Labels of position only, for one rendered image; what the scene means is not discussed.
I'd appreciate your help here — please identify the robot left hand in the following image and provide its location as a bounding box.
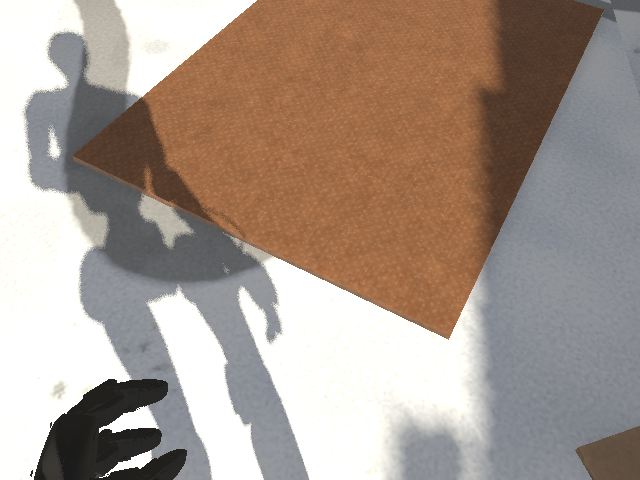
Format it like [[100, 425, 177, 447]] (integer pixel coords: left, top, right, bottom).
[[30, 379, 187, 480]]

